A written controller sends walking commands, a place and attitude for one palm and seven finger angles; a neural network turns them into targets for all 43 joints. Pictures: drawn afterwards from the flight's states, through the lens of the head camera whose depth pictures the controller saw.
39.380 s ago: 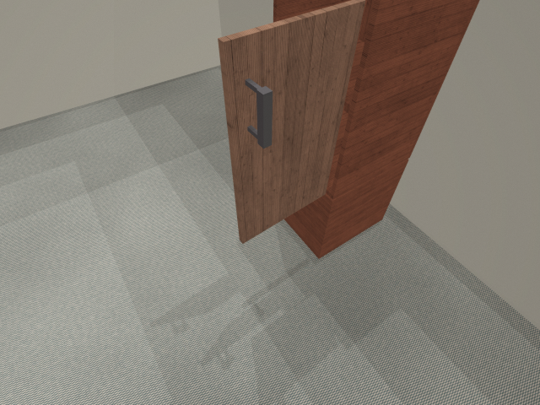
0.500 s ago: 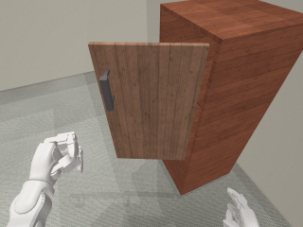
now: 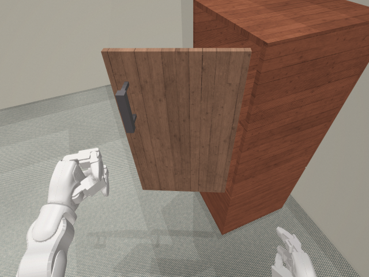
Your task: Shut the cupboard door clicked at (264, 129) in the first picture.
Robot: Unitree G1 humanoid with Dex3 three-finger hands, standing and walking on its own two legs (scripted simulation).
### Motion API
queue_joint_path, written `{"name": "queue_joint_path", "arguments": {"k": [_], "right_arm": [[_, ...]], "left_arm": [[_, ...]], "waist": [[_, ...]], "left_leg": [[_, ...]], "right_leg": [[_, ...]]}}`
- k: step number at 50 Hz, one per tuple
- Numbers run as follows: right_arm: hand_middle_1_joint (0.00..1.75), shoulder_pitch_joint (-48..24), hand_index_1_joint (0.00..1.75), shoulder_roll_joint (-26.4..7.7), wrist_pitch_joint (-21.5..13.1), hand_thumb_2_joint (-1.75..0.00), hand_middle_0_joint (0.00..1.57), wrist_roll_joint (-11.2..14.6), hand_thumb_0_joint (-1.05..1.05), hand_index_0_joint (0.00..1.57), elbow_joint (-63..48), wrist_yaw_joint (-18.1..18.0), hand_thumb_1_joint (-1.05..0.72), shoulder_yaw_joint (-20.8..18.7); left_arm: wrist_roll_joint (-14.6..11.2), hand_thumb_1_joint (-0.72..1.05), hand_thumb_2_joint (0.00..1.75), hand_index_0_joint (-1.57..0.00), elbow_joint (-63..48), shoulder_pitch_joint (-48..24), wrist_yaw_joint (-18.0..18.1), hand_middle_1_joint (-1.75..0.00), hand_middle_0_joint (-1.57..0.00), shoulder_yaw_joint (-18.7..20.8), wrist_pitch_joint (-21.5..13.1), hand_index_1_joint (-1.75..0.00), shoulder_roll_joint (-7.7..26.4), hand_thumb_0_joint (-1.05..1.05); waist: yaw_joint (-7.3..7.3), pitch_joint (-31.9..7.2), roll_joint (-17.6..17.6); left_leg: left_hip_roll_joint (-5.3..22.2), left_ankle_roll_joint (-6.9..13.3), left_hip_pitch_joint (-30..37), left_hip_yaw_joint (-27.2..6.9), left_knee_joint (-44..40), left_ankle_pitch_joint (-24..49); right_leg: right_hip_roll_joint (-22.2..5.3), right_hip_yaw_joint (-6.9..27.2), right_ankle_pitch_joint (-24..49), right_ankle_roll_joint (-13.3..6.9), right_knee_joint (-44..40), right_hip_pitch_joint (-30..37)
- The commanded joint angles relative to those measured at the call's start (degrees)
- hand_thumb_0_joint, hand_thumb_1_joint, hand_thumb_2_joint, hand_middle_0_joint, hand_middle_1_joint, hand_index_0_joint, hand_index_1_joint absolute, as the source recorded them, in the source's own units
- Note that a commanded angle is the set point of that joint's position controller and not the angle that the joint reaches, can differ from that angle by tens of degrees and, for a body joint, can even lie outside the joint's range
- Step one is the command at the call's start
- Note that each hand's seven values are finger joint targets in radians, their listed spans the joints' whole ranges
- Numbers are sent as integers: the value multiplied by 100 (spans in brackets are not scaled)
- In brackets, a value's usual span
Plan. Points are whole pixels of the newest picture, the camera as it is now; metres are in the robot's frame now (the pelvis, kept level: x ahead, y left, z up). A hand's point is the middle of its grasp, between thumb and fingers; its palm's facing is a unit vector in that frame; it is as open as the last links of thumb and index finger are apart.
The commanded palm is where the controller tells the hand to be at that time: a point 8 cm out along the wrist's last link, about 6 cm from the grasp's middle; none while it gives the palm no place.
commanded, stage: bring the fist close to the handle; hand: left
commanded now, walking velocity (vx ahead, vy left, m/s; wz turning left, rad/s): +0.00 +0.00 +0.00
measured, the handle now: (128, 107) +0.48 +0.20 +0.12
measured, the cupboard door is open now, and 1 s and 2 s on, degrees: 64 64 57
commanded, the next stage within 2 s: push the door shut along its arc in 1.18 s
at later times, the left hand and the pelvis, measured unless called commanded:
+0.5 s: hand (117, 150) +0.33 +0.18 +0.12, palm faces +0.05 -1.00 -0.02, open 3.1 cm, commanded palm +0.31 +0.22 +0.12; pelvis +0.01 +0.01 +0.00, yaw -1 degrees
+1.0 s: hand (134, 131) +0.39 +0.16 +0.12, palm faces +0.05 -1.00 -0.01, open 3.1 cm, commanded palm +0.36 +0.21 +0.12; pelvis +0.00 +0.01 +0.00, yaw -3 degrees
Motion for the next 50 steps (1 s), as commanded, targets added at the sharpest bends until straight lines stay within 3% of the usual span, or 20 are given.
{"name": "queue_joint_path", "arguments": {"k": [1, 2, 6, 9, 11, 15, 16, 17, 21, 24, 26, 31, 34, 35, 36, 38, 39, 41, 42, 50], "right_arm": [[30, -532, 30, -604, -299, -90, 20, 8, 0, 20, -951, 0, -90, -237], [30, -564, 30, -570, -275, -90, 20, 18, 0, 20, -964, 13, -90, -230], [30, -530, 30, -612, -145, -90, 20, -4, 0, 20, -945, 37, -90, -251], [30, -588, 30, -569, -86, -90, 20, 17, 0, 20, -969, 58, -90, -245], [30, -553, 30, -588, -67, -90, 20, 7, 0, 20, -931, 55, -90, -263], [30, -514, 30, -599, -15, -90, 20, 12, 0, 20, -889, 58, -90, -282], [30, -468, 30, -642, 23, -90, 20, 9, 0, 20, -846, 52, -90, -286], [30, -514, 30, -621, 52, -90, 20, 15, 0, 20, -851, 46, -90, -279], [30, -492, 30, -653, 170, -90, 20, 8, 0, 20, -801, 39, -90, -293], [30, -500, 30, -603, 199, -90, 20, 26, 0, 20, -806, 57, -90, -298], [30, -426, 30, -650, 237, -90, 20, 13, 0, 20, -751, 60, -90, -305], [30, -365, 30, -675, 369, -90, 20, 22, 0, 20, -702, 79, -90, -314], [30, -357, 30, -658, 434, -90, 20, 18, 0, 20, -689, 91, -90, -310], [30, -318, 30, -675, 456, -90, 20, 7, 0, 20, -649, 88, -90, -322], [30, -275, 30, -713, 502, -90, 20, -14, 0, 20, -610, 73, -90, -334], [30, -298, 30, -664, 537, -90, 20, 3, 0, 20, -637, 98, -90, -329], [30, -261, 30, -676, 559, -90, 20, -3, 0, 20, -599, 98, -90, -329], [30, -208, 30, -707, 604, -90, 20, -9, 0, 20, -598, 107, -90, -350], [30, -209, 30, -691, 615, -90, 20, -5, 0, 20, -633, 122, -90, -350], [30, -118, 30, -713, 694, -90, 20, 11, 0, 20, -717, 185, -90, -423]], "left_arm": [[-10, 90, 90, -130, -1017, -1274, 47, -150, -130, 405, -306, -150, 867, 0], [-20, 90, 90, -130, -974, -1373, 52, -150, -130, 311, -267, -150, 728, 0], [19, 90, 90, -130, -737, -1514, 179, -150, -130, 680, -191, -150, 1057, 0], [57, 90, 90, -130, -794, -2071, 206, -150, -130, 380, -225, -150, 782, 0], [97, 90, 90, -130, -675, -2164, 262, -150, -130, 409, -254, -150, 853, 0], [119, 90, 90, -130, -503, -2519, 253, -150, -130, 255, -282, -150, 709, 0], [159, 90, 90, -130, -291, -2589, 287, -150, -130, 389, -264, -150, 922, 0], [153, 90, 90, -130, -207, -2778, 279, -150, -130, 258, -241, -150, 764, 0], [196, 90, 90, -130, 143, -3142, 349, -150, -130, 482, -210, -150, 1025, 0], [217, 90, 90, -130, 123, -3585, 371, -150, -130, 157, -272, -150, 673, 0], [258, 90, 90, -130, 426, -3696, 436, -150, -130, 212, -285, -150, 780, 0], [367, 90, 90, -130, 970, -4212, 560, -150, -130, 136, -275, -150, 739, 0], [408, 90, 90, -130, 1143, -4710, 667, -150, -130, 19, -319, -150, 609, 0], [422, 90, 90, -130, 1268, -4897, 709, -150, -130, 147, -335, -150, 736, 0], [456, 90, 90, -130, 1469, -4876, 772, -150, -130, 389, -355, -150, 1023, 0], [472, 90, 90, -130, 1540, -5200, 782, -150, -130, 152, -430, -150, 746, 0], [476, 90, 90, -130, 1668, -5395, 792, -150, -130, 198, -464, -150, 817, 0], [505, 90, 90, -130, 2001, -5132, 792, -150, -130, 331, -530, -150, 938, 0], [490, 90, 90, -130, 2021, -5141, 771, -150, -130, 239, -562, -150, 792, 0], [420, 90, 90, -130, 1757, -4948, 654, -150, -130, 453, -798, -150, 991, 0]], "waist": [[-5, -843, -381], [-24, -787, -361], [48, -888, -465], [-48, -894, -161], [-63, -922, -286], [-100, -1073, -161], [-125, -1025, -431], [-153, -978, -345], [-118, -1113, -294], [-178, -1244, -21], [-199, -1205, -345], [-249, -1191, -370], [-281, -1235, -195], [-293, -1298, -225], [-260, -1338, -509], [-290, -1418, -242], [-311, -1464, -194], [-227, -1447, -364], [-240, -1501, -319], [-180, -1747, -242]], "left_leg": [[-166, 207, 326, 39, -473, 1194], [-170, 210, 303, 60, -485, 1177], [-152, 196, 280, 88, -498, 1341], [-164, 186, 421, 122, -517, 1356], [-142, 196, 432, 107, -502, 1375], [-141, 182, 554, 94, -512, 1500], [-122, 196, 472, 77, -506, 1454], [-137, 195, 443, 89, -535, 1352], [-127, 185, 471, 92, -547, 1409], [-117, 161, 665, 76, -538, 1573], [-90, 169, 579, 45, -540, 1506], [-79, 157, 522, 22, -570, 1414], [-83, 144, 573, 3, -580, 1369], [-83, 141, 568, 3, -563, 1391], [-70, 162, 491, 2, -561, 1356], [-78, 153, 552, 39, -554, 1445], [-78, 140, 559, 24, -546, 1432], [-64, 147, 448, 29, -563, 1418], [-74, 153, 463, 49, -558, 1476], [-82, 170, 501, 144, -522, 1827]], "right_leg": [[-105, 343, 1404, 204, -647, 188], [-114, 358, 1431, 217, -667, 151], [-113, 355, 1648, 209, -630, 295], [-94, 315, 1691, 191, -597, 164], [-77, 322, 1671, 188, -606, 185], [-54, 263, 1843, 155, -539, 155], [-60, 289, 1776, 171, -575, 179], [-71, 302, 1680, 179, -596, 118], [-71, 311, 1695, 149, -598, 194], [-45, 260, 1865, 117, -531, 126], [-33, 248, 1757, 125, -552, 110], [-31, 239, 1633, 112, -546, 23], [-29, 241, 1580, 93, -533, -75], [-26, 251, 1613, 92, -524, -60], [-24, 269, 1555, 109, -550, 22], [-35, 284, 1684, 93, -514, -4], [-28, 280, 1665, 83, -497, -26], [-20, 283, 1628, 79, -516, 58], [-28, 285, 1742, 80, -490, 69], [-5, 327, 2279, 81, -437, 316]]}}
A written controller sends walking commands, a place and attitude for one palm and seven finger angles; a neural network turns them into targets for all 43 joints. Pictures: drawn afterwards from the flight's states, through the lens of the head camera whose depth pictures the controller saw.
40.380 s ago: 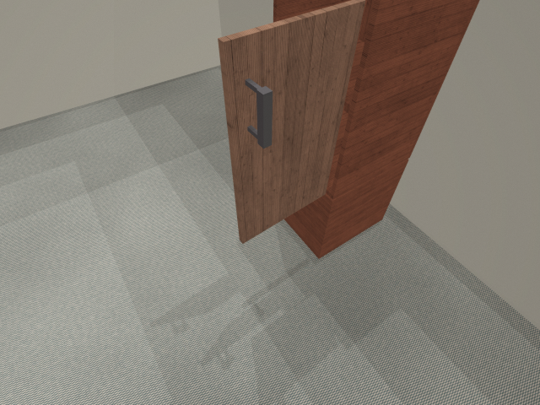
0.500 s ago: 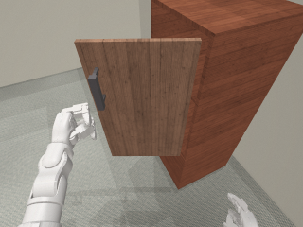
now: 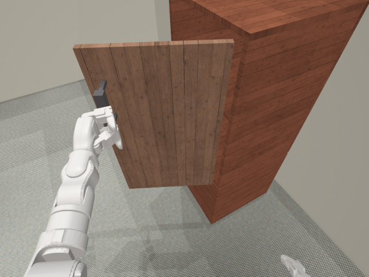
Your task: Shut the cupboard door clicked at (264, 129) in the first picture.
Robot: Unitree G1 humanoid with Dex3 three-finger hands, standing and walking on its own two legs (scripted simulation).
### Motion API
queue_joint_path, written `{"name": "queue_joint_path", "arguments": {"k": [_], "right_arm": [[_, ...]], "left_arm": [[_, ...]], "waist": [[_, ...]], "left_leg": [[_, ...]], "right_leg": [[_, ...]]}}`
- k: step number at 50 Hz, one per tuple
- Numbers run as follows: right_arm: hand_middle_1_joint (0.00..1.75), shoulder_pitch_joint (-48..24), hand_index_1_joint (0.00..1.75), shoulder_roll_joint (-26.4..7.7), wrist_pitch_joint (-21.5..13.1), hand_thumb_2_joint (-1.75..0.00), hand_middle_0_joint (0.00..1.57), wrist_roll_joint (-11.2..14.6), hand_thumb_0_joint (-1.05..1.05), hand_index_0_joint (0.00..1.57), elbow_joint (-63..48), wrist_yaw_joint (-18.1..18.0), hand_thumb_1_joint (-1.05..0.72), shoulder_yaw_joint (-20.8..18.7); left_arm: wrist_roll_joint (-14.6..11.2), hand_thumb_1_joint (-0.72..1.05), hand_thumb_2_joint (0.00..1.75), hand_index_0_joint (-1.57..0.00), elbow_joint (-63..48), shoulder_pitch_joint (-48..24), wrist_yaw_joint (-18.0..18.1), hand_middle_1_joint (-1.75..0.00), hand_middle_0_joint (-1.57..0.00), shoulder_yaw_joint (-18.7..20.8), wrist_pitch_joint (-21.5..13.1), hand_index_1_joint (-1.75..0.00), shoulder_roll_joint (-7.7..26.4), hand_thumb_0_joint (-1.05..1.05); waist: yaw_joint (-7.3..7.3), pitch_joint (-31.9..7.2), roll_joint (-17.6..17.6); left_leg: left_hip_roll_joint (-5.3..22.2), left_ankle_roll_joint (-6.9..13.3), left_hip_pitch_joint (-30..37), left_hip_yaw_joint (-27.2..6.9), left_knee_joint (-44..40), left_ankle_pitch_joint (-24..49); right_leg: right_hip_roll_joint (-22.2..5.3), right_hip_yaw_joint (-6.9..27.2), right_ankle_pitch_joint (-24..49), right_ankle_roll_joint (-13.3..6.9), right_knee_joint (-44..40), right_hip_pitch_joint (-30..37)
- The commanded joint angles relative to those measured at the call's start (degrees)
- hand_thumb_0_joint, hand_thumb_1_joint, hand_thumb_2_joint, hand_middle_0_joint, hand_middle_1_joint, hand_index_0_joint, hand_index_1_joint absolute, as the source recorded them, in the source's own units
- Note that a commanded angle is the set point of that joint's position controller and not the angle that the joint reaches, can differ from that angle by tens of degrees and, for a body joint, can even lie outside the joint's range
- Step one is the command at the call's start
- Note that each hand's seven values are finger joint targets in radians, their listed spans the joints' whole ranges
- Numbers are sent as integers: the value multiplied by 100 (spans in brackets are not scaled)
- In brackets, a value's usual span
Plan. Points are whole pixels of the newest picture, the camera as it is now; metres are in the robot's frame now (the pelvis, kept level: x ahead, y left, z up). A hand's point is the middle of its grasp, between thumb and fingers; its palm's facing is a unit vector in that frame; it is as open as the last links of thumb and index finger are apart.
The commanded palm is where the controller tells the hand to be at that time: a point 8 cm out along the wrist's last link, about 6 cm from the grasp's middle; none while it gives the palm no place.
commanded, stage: bring the fist close to the handle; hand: left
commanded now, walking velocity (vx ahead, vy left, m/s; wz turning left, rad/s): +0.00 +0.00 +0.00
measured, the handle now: (107, 107) +0.47 +0.21 +0.12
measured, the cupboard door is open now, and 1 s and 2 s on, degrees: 64 57 41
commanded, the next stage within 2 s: push the door shut along its arc in 0.18 s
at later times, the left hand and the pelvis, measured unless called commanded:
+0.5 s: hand (118, 128) +0.40 +0.16 +0.12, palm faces +0.05 -1.00 -0.02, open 3.1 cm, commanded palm +0.38 +0.21 +0.12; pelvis -0.01 +0.00 +0.00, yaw +1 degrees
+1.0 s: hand (118, 115) +0.44 +0.17 +0.13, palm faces -0.06 -1.00 -0.02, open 3.2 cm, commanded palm +0.44 +0.21 +0.12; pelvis -0.02 +0.00 -0.01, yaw +2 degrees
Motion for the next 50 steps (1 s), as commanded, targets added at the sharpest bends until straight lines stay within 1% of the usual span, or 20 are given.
{"name": "queue_joint_path", "arguments": {"k": [1, 3, 6, 9, 11, 15, 16, 22, 26, 28, 30, 32, 33, 35, 38, 40, 41, 44, 48, 50], "right_arm": [[30, -347, 30, -719, -255, -90, 20, 1, 0, 20, -885, -12, -90, -282], [30, -402, 30, -690, -251, -90, 20, 25, 0, 20, -900, -16, -90, -271], [30, -402, 30, -713, -230, -90, 20, 38, 0, 20, -859, -63, -90, -276], [30, -448, 30, -686, -257, -90, 20, 35, 0, 20, -843, -85, -90, -263], [30, -415, 30, -730, -235, -90, 20, 33, 0, 20, -792, -109, -90, -252], [30, -467, 30, -698, -229, -90, 20, 45, 0, 20, -809, -109, -90, -230], [30, -411, 30, -728, -211, -90, 20, 35, 0, 20, -778, -118, -90, -230], [30, -346, 30, -741, -153, -90, 20, 50, 0, 20, -692, -157, -90, -201], [30, -120, 30, -806, -94, -90, 20, 26, 0, 20, -624, -149, -90, -229], [30, -83, 30, -787, -93, -90, 20, 46, 0, 20, -656, -111, -90, -234], [30, 11, 30, -806, -85, -90, 20, 47, 0, 20, -611, -101, -90, -253], [30, 126, 30, -854, -76, -90, 20, 37, 0, 20, -582, -94, -90, -290], [30, 145, 30, -860, -66, -90, 20, 29, 0, 20, -581, -88, -90, -295], [30, 215, 30, -854, -71, -90, 20, 45, 0, 20, -536, -76, -90, -306], [30, 339, 30, -915, -69, -90, 20, 32, 0, 20, -441, -86, -90, -328], [30, 405, 30, -921, -92, -90, 20, 30, 0, 20, -369, -87, -90, -320], [30, 485, 30, -968, -79, -90, 20, 18, 0, 20, -331, -101, -90, -335], [30, 514, 30, -997, -114, -90, 20, 25, 0, 20, -267, -110, -90, -321], [30, 691, 30, -1085, -168, -90, 20, 1, 0, 20, -146, -102, -90, -329], [30, 743, 30, -1098, -217, -90, 20, -8, 0, 20, -108, -95, -90, -321]], "left_arm": [[-46, 90, 90, -130, -1490, -1745, -29, -150, -130, 433, -494, -150, 1134, 0], [-85, 90, 90, -130, -1639, -1854, -74, -150, -130, 284, -495, -150, 985, 0], [-81, 90, 90, -130, -1522, -1967, -76, -150, -130, 232, -464, -150, 992, 0], [-88, 90, 90, -130, -1661, -2213, -100, -150, -130, 85, -493, -150, 869, 0], [-79, 90, 90, -130, -1408, -2120, -81, -150, -130, 266, -475, -150, 1115, 0], [-88, 90, 90, -130, -1189, -2276, -136, -150, -130, 144, -466, -150, 952, 0], [-65, 90, 90, -130, -1069, -2432, -149, -150, -130, 168, -471, -150, 1060, 0], [-87, 90, 90, -130, -375, -3439, -378, -150, -130, 135, -630, -150, 1218, 0], [-59, 90, 90, -130, 346, -3671, -538, -150, -130, 377, -753, -150, 1545, 0], [-75, 90, 90, -130, 506, -3763, -649, -150, -130, 235, -827, -150, 1365, 0], [-69, 90, 90, -130, 601, -4202, -735, -150, -130, 120, -929, -150, 1326, 0], [-91, 90, 90, -130, 808, -4275, -811, -150, -130, 257, -1007, -150, 1510, 0], [-84, 90, 90, -130, 830, -4294, -861, -150, -130, 255, -1048, -150, 1527, 0], [-85, 90, 90, -130, 920, -4632, -966, -150, -130, 6, -1108, -150, 1294, 0], [-99, 90, 90, -130, 1162, -4937, -1039, -150, -130, 106, -1196, -150, 1498, 0], [-107, 90, 90, -130, 1391, -5258, -1120, -150, -130, -110, -1237, -150, 1309, 0], [-116, 90, 90, -130, 1577, -5281, -1142, -150, -130, 21, -1252, -150, 1505, 0], [-108, 90, 90, -130, 1758, -5713, -1269, -150, -130, -77, -1335, -150, 1520, 0], [-90, 90, 90, -130, 2142, -6140, -1383, -150, -130, -54, -1417, -150, 1670, 0], [-108, 90, 90, -130, 2327, -6352, -1457, -150, -130, -180, -1422, -150, 1554, 0]], "waist": [[184, -1694, -325], [126, -1533, -133], [40, -1319, -325], [14, -1456, 7], [25, -1354, -237], [11, -1352, -144], [-40, -1355, -278], [-191, -1321, -176], [-179, -1560, -327], [-188, -1655, -166], [-314, -1675, -135], [-320, -1769, -363], [-298, -1848, -228], [-417, -1839, -63], [-463, -1834, -67], [-589, -1711, -53], [-607, -1678, -292], [-703, -1729, 12], [-825, -1794, 81], [-921, -1754, 117]], "left_leg": [[-80, 107, 701, -138, -336, 1770], [-91, 109, 705, -117, -363, 1648], [-85, 129, 651, -137, -387, 1322], [-109, 120, 784, -158, -401, 1239], [-106, 130, 678, -182, -400, 1124], [-132, 120, 668, -186, -399, 1088], [-122, 135, 654, -194, -372, 1087], [-141, 133, 571, -232, -312, 878], [-151, 136, 446, -244, -210, 1093], [-157, 128, 482, -239, -174, 1170], [-147, 136, 502, -246, -124, 1225], [-149, 156, 418, -256, -73, 1197], [-161, 155, 425, -247, -61, 1217], [-156, 146, 538, -285, -26, 1278], [-148, 147, 500, -332, -12, 1084], [-146, 152, 469, -347, 1, 984], [-140, 175, 370, -357, 18, 923], [-141, 150, 334, -391, 7, 649], [-115, 128, 285, -495, 55, 492], [-104, 121, 251, -526, 88, 366]], "right_leg": [[-4, 40, 2142, 32, -343, 726], [-6, 57, 2075, 36, -390, 609], [7, 59, 1696, 62, -497, 450], [1, 66, 1612, 39, -490, 403], [-3, 80, 1461, 48, -542, 411], [-13, 76, 1473, 35, -515, 363], [-21, 87, 1475, 54, -514, 355], [-37, 137, 1299, 51, -506, 140], [-39, 142, 1579, 44, -368, 240], [-28, 123, 1683, 23, -310, 168], [-13, 117, 1762, 30, -269, 43], [-4, 137, 1767, 50, -251, 78], [-6, 154, 1807, 39, -227, 89], [13, 102, 1802, 20, -194, -113], [32, 104, 1550, 21, -204, -266], [42, 93, 1437, 26, -217, -457], [45, 101, 1365, 36, -232, -436], [41, 118, 1058, 28, -218, -653], [59, 94, 781, 11, -154, -932], [65, 90, 641, 17, -141, -1122]]}}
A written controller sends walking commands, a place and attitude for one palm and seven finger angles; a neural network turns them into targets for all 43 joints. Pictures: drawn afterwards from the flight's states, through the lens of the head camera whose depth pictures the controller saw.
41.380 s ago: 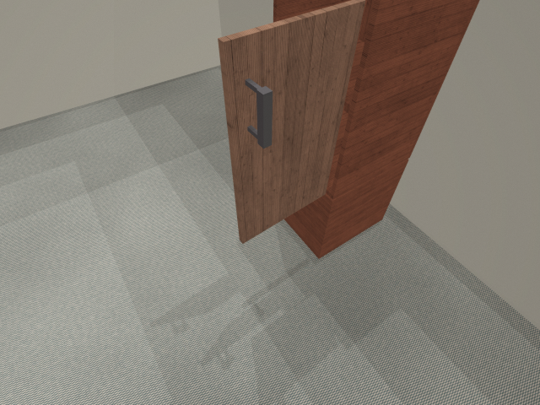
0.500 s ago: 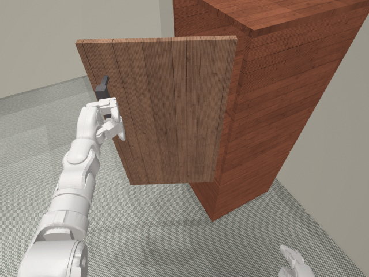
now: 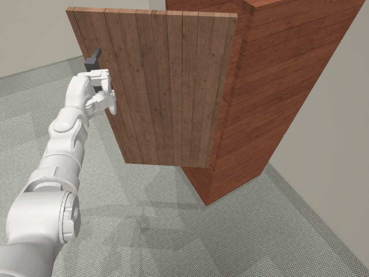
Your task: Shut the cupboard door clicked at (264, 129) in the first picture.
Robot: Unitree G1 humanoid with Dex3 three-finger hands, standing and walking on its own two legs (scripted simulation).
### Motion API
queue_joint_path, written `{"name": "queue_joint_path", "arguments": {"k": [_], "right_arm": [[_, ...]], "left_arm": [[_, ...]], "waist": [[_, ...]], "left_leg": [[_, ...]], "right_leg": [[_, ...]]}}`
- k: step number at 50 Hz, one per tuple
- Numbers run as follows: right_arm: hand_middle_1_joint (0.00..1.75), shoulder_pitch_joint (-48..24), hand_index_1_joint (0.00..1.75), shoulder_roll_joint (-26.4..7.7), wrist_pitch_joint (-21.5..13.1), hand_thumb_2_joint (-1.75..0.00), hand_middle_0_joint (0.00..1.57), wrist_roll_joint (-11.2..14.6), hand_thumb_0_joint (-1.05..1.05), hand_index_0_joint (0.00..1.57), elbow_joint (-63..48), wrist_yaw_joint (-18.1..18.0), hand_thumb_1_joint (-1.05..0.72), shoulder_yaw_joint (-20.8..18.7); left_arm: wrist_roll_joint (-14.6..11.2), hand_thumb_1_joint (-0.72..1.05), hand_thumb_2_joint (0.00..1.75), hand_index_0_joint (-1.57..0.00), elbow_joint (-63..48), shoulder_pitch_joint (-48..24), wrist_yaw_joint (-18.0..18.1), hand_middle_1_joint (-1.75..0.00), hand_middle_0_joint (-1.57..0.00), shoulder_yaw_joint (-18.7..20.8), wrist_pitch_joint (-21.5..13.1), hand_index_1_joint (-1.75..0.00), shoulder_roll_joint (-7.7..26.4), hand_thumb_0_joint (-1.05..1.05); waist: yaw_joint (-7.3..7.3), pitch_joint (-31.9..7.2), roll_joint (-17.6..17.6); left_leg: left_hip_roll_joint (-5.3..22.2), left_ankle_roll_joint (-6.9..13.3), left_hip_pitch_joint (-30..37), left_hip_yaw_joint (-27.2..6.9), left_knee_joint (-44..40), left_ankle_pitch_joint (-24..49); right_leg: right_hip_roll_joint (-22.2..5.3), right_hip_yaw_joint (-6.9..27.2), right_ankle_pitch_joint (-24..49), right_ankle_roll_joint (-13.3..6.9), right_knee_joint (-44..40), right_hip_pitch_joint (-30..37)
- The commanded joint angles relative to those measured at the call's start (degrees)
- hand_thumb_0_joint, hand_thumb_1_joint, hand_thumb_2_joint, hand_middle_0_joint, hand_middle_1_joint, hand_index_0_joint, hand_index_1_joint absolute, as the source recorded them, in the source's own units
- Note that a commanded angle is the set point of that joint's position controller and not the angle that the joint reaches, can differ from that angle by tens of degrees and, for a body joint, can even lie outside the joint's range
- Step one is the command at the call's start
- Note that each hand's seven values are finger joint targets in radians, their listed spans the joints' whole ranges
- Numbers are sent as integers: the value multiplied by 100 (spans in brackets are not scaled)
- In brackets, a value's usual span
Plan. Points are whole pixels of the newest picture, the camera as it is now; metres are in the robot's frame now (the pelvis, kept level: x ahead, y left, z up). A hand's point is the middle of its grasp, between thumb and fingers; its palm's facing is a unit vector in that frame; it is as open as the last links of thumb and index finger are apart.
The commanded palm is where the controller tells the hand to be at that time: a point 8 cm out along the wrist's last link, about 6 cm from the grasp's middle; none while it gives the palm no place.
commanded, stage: push the door shut along its arc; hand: left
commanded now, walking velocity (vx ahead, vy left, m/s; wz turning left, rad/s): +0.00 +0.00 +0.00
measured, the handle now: (101, 77) +0.54 +0.19 +0.13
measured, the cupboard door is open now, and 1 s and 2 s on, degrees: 57 41 29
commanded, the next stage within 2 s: pull the fist back off the door in 1.18 s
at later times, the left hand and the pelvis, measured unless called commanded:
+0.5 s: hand (134, 77) +0.53 +0.11 +0.14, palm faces -0.26 -0.97 +0.00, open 3.1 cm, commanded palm +0.54 +0.15 +0.13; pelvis +0.00 +0.01 -0.01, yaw -1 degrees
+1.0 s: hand (144, 66) +0.57 +0.09 +0.14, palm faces -0.35 -0.94 +0.00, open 2.8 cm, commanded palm +0.60 +0.12 +0.13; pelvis +0.02 +0.00 -0.02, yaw -2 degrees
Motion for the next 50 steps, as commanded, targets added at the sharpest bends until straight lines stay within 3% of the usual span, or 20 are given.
{"name": "queue_joint_path", "arguments": {"k": [1, 3, 5, 11, 12, 14, 17, 18, 22, 23, 26, 28, 33, 36, 38, 41, 44, 46, 47, 50], "right_arm": [[30, 434, 30, -920, -273, -90, 20, -22, 0, 20, -426, -42, -90, -287], [30, 480, 30, -964, -308, -90, 20, -38, 0, 20, -404, -31, -90, -291], [30, 532, 30, -961, -328, -90, 20, -39, 0, 20, -375, -20, -90, -281], [30, 781, 30, -1065, -371, -90, 20, -79, 0, 20, -247, -38, -90, -297], [30, 796, 30, -1059, -390, -90, 20, -81, 0, 20, -238, -23, -90, -294], [30, 874, 30, -1076, -397, -90, 20, -103, 0, 20, -212, -7, -90, -296], [30, 1002, 30, -1099, -378, -90, 20, -144, 0, 20, -168, 8, -90, -304], [30, 1053, 30, -1122, -354, -90, 20, -146, 0, 20, -154, 10, -90, -308], [30, 1177, 30, -1125, -293, -90, 20, -180, 0, 20, -177, 37, -90, -299], [30, 1252, 30, -1151, -258, -90, 20, -192, 0, 20, -167, 39, -90, -311], [30, 1365, 30, -1122, -190, -90, 20, -219, 0, 20, -240, 63, -90, -323], [30, 1424, 30, -1156, -116, -90, 20, -245, 0, 20, -274, 82, -90, -325], [30, 1569, 30, -1161, 81, -90, 20, -271, 0, 20, -413, 80, -90, -346], [30, 1623, 30, -1133, 168, -90, 20, -262, 0, 20, -441, 50, -90, -356], [30, 1630, 30, -1149, 194, -90, 20, -264, 0, 20, -381, 47, -90, -372], [30, 1679, 30, -1121, 181, -90, 20, -277, 0, 20, -315, 22, -90, -376], [30, 1702, 30, -1161, 159, -90, 20, -301, 0, 20, -193, 7, -90, -369], [30, 1729, 30, -1140, 121, -90, 20, -319, 0, 20, -118, -6, -90, -372], [30, 1690, 30, -1162, 112, -90, 20, -327, 0, 20, -83, -5, -90, -371], [30, 1667, 30, -1168, 63, -90, 20, -346, 0, 20, 8, 3, -90, -376]], "left_arm": [[15, 90, 90, -130, -1063, -3864, -262, -150, -130, -190, -439, -150, 687, 0], [17, 90, 90, -130, -1000, -4048, -302, -150, -130, -64, -457, -150, 853, 0], [46, 90, 90, -130, -820, -4180, -380, -150, -130, -276, -455, -150, 658, 0], [80, 90, 90, -130, -452, -4654, -374, -150, -130, -194, -404, -150, 843, 0], [96, 90, 90, -130, -465, -4808, -384, -150, -130, -305, -393, -150, 727, 0], [148, 90, 90, -130, -345, -4885, -392, -150, -130, -252, -365, -150, 812, 0], [190, 90, 90, -130, -248, -5060, -454, -150, -130, -90, -353, -150, 1042, 0], [211, 90, 90, -130, -132, -5092, -473, -150, -130, 90, -339, -150, 1274, 0], [288, 90, 90, -130, 124, -5185, -500, -150, -130, 180, -299, -150, 1392, 0], [339, 90, 90, -130, 128, -5266, -480, -150, -130, 342, -310, -150, 1637, 0], [377, 90, 90, -130, 164, -5251, -485, -150, -130, 381, -307, -150, 1641, 0], [462, 90, 90, -130, 281, -5160, -484, -150, -130, 725, -253, -150, 2081, 0], [643, 90, 90, -130, 323, -5045, -555, -150, -130, 1042, -202, -150, 2618, 0], [618, 90, 90, -130, 313, -5120, -702, -150, -130, 832, -168, -150, 2408, 0], [625, 90, 90, -130, 328, -5272, -788, -150, -130, 761, -129, -150, 2380, 0], [519, 90, 90, -130, 257, -5562, -900, -150, -130, 424, -103, -150, 1914, 0], [517, 90, 90, -130, 417, -5837, -956, -150, -130, 444, -20, -150, 2030, 0], [459, 90, 90, -130, 396, -6009, -984, -150, -130, 221, -15, -150, 1652, 0], [471, 90, 90, -130, 426, -6096, -987, -150, -130, 244, -9, -150, 1736, 0], [481, 90, 90, -130, 493, -6262, -981, -150, -130, 47, 28, -150, 1458, 0]], "waist": [[-589, -1829, 61], [-610, -2010, 160], [-685, -1932, 302], [-862, -1967, 250], [-926, -2028, 348], [-919, -2178, 340], [-933, -2451, 462], [-925, -2458, 432], [-972, -2424, 472], [-984, -2454, 435], [-961, -2682, 508], [-913, -2831, 481], [-884, -2926, 278], [-980, -2902, 233], [-1033, -2846, 412], [-1182, -2810, 543], [-1269, -2764, 541], [-1368, -2749, 688], [-1367, -2752, 775], [-1454, -2753, 852]], "left_leg": [[-47, 93, 1287, -331, -451, 450], [-37, 79, 1305, -374, -413, 414], [-25, 54, 1314, -415, -380, 432], [13, 61, 1163, -510, -261, 296], [33, 54, 1246, -537, -249, 312], [27, 53, 1230, -551, -179, 394], [40, 48, 1327, -566, -41, 781], [44, 50, 1226, -562, -7, 793], [46, 58, 1091, -553, 99, 975], [63, 57, 1043, -564, 120, 1019], [48, 69, 1101, -520, 218, 1342], [47, 76, 951, -465, 279, 1453], [4, 123, 552, -308, 394, 1727], [-26, 158, 505, -228, 426, 1782], [-5, 135, 640, -264, 463, 1734], [8, 149, 929, -293, 503, 1859], [19, 146, 847, -346, 539, 1700], [34, 148, 1098, -384, 581, 1841], [42, 130, 1102, -405, 621, 1789], [61, 128, 1173, -461, 681, 1773]], "right_leg": [[130, 292, 679, -7, -530, -237], [136, 294, 619, -2, -472, -335], [141, 258, 586, -18, -420, -554], [154, 226, 413, -15, -309, -921], [163, 229, 403, -2, -293, -1058], [162, 235, 440, -5, -258, -1073], [185, 222, 655, -13, -174, -1103], [186, 235, 675, -16, -157, -1077], [207, 229, 783, -12, -96, -1168], [206, 225, 819, -8, -68, -1162], [221, 212, 1035, -18, 9, -1073], [226, 260, 1270, 7, 38, -916], [243, 326, 1853, 55, 91, -487], [261, 331, 2063, 57, 71, -387], [273, 322, 1951, 62, 37, -641], [291, 274, 1881, 44, 25, -939], [297, 266, 1712, 56, 8, -1094], [305, 194, 1672, 29, 41, -1340], [307, 216, 1590, 41, 35, -1453], [311, 156, 1437, 19, 98, -1726]]}}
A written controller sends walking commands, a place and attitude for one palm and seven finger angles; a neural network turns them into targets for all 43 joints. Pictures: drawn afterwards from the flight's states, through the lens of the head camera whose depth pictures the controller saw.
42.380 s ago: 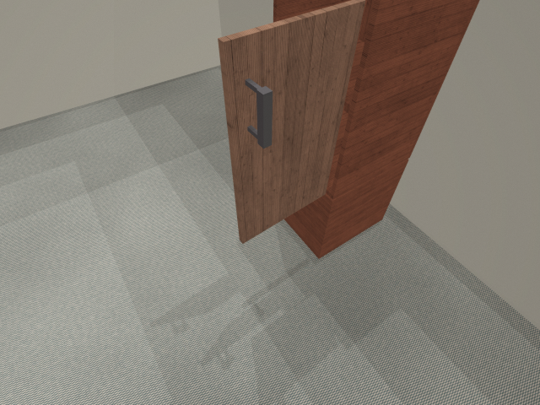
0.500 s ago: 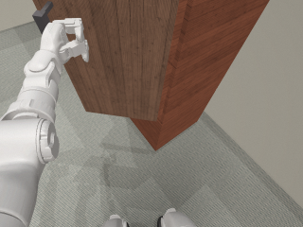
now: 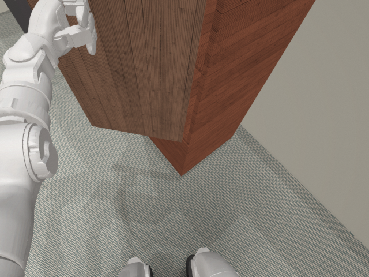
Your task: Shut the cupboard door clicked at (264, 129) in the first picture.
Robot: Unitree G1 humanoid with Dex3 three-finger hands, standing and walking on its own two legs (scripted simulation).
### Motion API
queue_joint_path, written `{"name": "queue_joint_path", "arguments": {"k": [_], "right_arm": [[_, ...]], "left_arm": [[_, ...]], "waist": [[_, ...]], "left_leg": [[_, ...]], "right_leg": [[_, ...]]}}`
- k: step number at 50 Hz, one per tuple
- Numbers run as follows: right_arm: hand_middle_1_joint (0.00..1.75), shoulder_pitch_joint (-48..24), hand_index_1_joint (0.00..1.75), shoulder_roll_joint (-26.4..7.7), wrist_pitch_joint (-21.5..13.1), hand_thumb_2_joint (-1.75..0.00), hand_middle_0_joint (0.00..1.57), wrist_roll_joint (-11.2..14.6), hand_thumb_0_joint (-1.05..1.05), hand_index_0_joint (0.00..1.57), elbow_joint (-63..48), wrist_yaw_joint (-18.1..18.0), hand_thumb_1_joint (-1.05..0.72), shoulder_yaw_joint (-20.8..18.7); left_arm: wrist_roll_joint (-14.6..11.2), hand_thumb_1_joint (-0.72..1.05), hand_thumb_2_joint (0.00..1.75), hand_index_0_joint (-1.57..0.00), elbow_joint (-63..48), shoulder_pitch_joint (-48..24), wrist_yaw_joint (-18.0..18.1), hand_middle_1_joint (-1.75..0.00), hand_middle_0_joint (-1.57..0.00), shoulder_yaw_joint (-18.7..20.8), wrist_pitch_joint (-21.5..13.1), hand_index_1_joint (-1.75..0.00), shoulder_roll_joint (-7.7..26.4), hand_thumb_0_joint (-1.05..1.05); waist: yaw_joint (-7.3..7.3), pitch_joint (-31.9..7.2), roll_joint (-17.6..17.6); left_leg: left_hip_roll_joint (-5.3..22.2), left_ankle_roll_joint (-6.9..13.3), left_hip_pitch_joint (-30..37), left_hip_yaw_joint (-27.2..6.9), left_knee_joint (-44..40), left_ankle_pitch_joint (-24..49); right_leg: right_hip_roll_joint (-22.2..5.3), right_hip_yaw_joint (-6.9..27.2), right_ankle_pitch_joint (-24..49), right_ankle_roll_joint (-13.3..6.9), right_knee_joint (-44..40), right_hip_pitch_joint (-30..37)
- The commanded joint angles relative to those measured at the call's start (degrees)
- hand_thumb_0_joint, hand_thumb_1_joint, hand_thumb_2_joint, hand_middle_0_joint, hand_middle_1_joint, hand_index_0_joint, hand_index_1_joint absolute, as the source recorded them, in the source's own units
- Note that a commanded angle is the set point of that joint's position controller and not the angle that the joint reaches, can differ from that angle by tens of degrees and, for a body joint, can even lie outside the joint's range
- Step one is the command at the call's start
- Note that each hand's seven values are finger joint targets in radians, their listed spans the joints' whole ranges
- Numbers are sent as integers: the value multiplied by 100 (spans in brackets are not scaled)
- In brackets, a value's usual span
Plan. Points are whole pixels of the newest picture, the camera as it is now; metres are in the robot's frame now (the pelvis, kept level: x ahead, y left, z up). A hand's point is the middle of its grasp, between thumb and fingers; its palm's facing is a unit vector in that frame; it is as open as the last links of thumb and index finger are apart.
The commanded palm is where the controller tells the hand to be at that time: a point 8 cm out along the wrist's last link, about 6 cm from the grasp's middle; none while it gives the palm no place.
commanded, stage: push the door shut along its arc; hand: left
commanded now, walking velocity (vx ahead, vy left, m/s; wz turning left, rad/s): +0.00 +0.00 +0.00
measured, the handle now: (38, 21) +0.60 +0.19 +0.15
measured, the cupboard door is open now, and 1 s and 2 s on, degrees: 41 29 29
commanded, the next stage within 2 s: pull the fist back off the door in 0.18 s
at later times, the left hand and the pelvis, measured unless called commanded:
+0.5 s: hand (106, 16) +0.60 +0.07 +0.16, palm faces +0.13 -0.99 +0.02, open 2.9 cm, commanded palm +0.57 +0.11 +0.15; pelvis -0.01 +0.00 -0.01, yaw +0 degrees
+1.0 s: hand (112, 48) +0.52 +0.06 +0.15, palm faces +0.07 -1.00 +0.01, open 3.1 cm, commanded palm +0.48 +0.11 +0.15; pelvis +0.02 +0.00 +0.02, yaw -2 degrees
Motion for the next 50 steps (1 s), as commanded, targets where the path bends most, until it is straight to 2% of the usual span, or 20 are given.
{"name": "queue_joint_path", "arguments": {"k": [1, 5, 8, 14, 15, 17, 20, 22, 24, 27, 29, 30, 34, 36, 38, 39, 44, 48, 49, 50], "right_arm": [[30, 1195, 30, -1096, -142, -90, 20, -22, 0, 20, 11, -92, -90, -384], [30, 1116, 30, -1150, -184, -90, 20, -28, 0, 20, 86, -101, -90, -367], [30, 1069, 30, -1136, -232, -90, 20, -35, 0, 20, 146, -104, -90, -359], [30, 1129, 30, -1178, -314, -90, 20, -30, 0, 20, 210, -125, -90, -358], [30, 1302, 30, -941, -332, -90, 20, -72, 0, 20, -13, -22, -90, -242], [30, 1493, 30, -950, -318, -90, 20, -228, 0, 20, -91, 184, -90, -259], [30, 1686, 30, -853, -259, -90, 20, -541, 0, 20, -133, 556, -90, -321], [30, 1785, 30, -881, -181, -90, 20, -627, 0, 20, -130, 715, -90, -360], [30, 1803, 30, -917, -93, -90, 20, -605, 0, 20, -190, 779, -90, -404], [30, 1779, 30, -939, 53, -90, 20, -476, 0, 20, -328, 709, -90, -405], [30, 1715, 30, -874, 85, -90, 20, -404, 0, 20, -385, 690, -90, -421], [30, 1728, 30, -877, 102, -90, 20, -382, 0, 20, -391, 671, -90, -430], [30, 1624, 30, -800, 100, -90, 20, -347, 0, 20, -457, 668, -90, -478], [30, 1613, 30, -785, 119, -90, 20, -328, 0, 20, -445, 656, -90, -506], [30, 1478, 30, -736, 105, -90, 20, -305, 0, 20, -453, 687, -90, -540], [30, 1466, 30, -752, 116, -90, 20, -292, 0, 20, -443, 677, -90, -569], [30, 1087, 30, -644, 126, -90, 20, -179, 0, 20, -543, 658, -90, -610], [30, 752, 30, -575, 117, -90, 20, -90, 0, 20, -574, 596, -90, -614], [30, 666, 30, -565, 104, -90, 20, -68, 0, 20, -584, 582, -90, -611], [30, 569, 30, -544, 95, -90, 20, -63, 0, 20, -600, 561, -90, -616]], "left_arm": [[-169, 90, 90, -130, -1374, -3703, 25, -150, -130, -214, -322, -150, 187, 0], [-137, 90, 90, -130, -1184, -3840, 30, -150, -130, -195, -233, -150, 323, 0], [-139, 90, 90, -130, -1192, -4012, 54, -150, -130, -383, -226, -150, 24, 0], [-137, 90, 90, -130, -1178, -4196, 78, -150, -130, -396, -197, -150, 16, 0], [-454, 90, 90, -130, -1043, -4331, 1298, -150, -130, 853, -6, -150, 373, 0], [-99, 90, 90, -130, -1070, -4201, 2500, -150, -130, 860, 32, -150, 188, 0], [773, 90, 90, -130, -1376, -4299, 3892, -150, -130, 889, -314, -150, 77, 0], [1342, 90, 90, -130, -1112, -4127, 4214, -150, -130, 676, -521, -150, 96, 0], [1518, 90, 90, -130, -1006, -3957, 4086, -150, -130, 538, -607, -150, 169, 0], [1274, 90, 90, -130, -1085, -3612, 3628, -150, -130, 715, -571, -150, 453, 0], [1047, 90, 90, -130, -1164, -3226, 3402, -150, -130, 554, -541, -150, 62, 0], [934, 90, 90, -130, -1215, -2990, 3355, -150, -130, 750, -549, -150, 196, 0], [597, 90, 90, -130, -1847, -2371, 3294, -150, -130, 697, -820, -150, -243, 0], [592, 90, 90, -130, -2001, -2065, 3327, -150, -130, 717, -947, -150, -237, 0], [584, 90, 90, -130, -2192, -1773, 3343, -150, -130, 450, -1006, -150, -676, 0], [569, 90, 90, -130, -2305, -1633, 3381, -150, -130, 595, -1027, -150, -544, 0], [443, 90, 90, -130, -3028, -747, 3373, -150, -130, 265, -985, -150, -1105, 0], [306, 90, 90, -130, -3484, -323, 3421, -150, -130, -57, -819, -150, -1540, 0], [281, 90, 90, -130, -3657, -490, 3431, -150, -130, -225, -801, -150, -1722, 0], [270, 90, 90, -130, -3671, -349, 3448, -150, -130, -246, -755, -150, -1771, 0]], "waist": [[-594, -2675, 775], [-624, -2653, 726], [-649, -2692, 940], [-744, -2816, 813], [-515, -2741, 923], [-603, -2978, 512], [-506, -3205, 808], [-584, -3145, 733], [-527, -3153, 722], [-313, -3399, 664], [-215, -3340, 628], [-111, -3339, 464], [72, -3169, 301], [162, -2991, 162], [222, -2834, 246], [273, -2879, 93], [529, -2728, 204], [590, -2458, -66], [512, -2404, -185], [589, -2312, -222]], "left_leg": [[-84, 131, 2971, -433, -138, 2312], [-81, 129, 2738, -435, -82, 1927], [-79, 115, 2913, -478, -68, 2034], [-60, 131, 2914, -486, -3, 1935], [-17, 61, 2128, -529, -49, 1576], [-18, 39, 1987, -612, -142, 1541], [-66, 4, 2032, -569, 56, 1976], [-55, -9, 1994, -547, 52, 2043], [-97, 21, 1939, -430, -36, 1908], [-144, 48, 1968, -310, -249, 1957], [-143, 40, 2108, -243, -361, 2023], [-135, 47, 2094, -217, -410, 2034], [-131, 33, 2342, -112, -587, 2268], [-129, 34, 2332, -64, -677, 2249], [-146, 25, 2486, -23, -707, 2340], [-143, 29, 2521, -11, -715, 2441], [-149, 8, 2872, 91, -828, 2917], [-143, 18, 3019, 125, -937, 2956], [-152, 27, 3038, 124, -973, 2855], [-175, 35, 2971, 168, -1001, 2668]], "right_leg": [[164, 115, 1693, -2, -434, -206], [155, 128, 1416, 6, -418, -324], [165, 81, 1354, -16, -359, -545], [176, 56, 1263, 1, -297, -676], [121, 190, 1110, 58, -465, -344], [116, 107, 1120, 146, -344, -148], [110, 63, 1272, 138, -178, -257], [118, 49, 1237, 119, -132, -363], [117, 121, 1275, 71, -228, -93], [127, 218, 1667, 30, -362, 620], [159, 200, 1836, 22, -465, 828], [171, 208, 1917, 26, -507, 1026], [228, 176, 2262, 42, -648, 1336], [220, 177, 2315, 39, -684, 1525], [235, 160, 2414, 29, -710, 1477], [233, 162, 2539, 27, -700, 1616], [214, 156, 2985, 13, -745, 1904], [199, 148, 3102, 29, -818, 2069], [184, 145, 3082, 48, -842, 2056], [175, 166, 3021, 45, -880, 2121]]}}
